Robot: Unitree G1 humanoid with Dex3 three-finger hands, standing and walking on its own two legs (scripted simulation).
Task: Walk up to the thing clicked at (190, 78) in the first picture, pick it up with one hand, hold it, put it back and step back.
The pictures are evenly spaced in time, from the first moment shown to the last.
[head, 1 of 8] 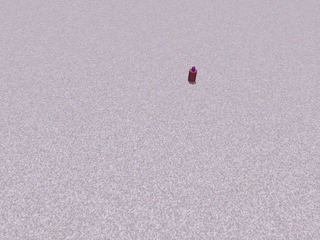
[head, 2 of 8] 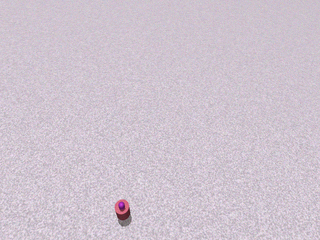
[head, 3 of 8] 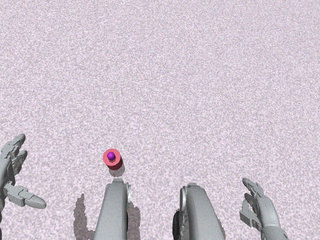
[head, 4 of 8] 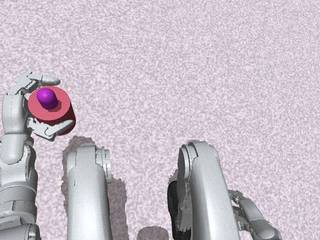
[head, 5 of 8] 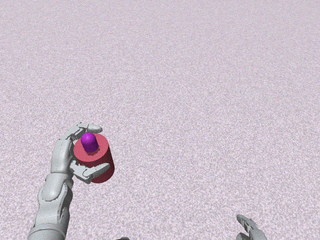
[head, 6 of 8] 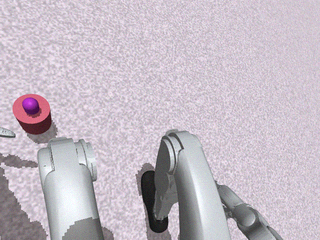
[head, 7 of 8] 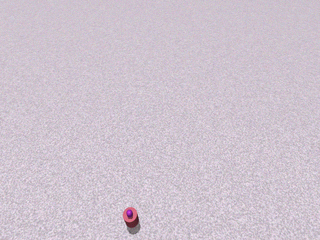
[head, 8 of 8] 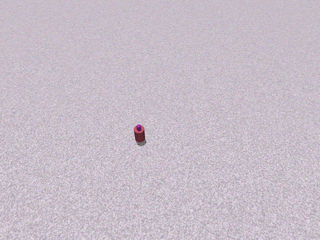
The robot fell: no
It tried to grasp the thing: yes
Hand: left
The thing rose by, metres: 0.69
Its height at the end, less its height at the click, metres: +0.00
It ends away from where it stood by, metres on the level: 0.01
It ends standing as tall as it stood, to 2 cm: yes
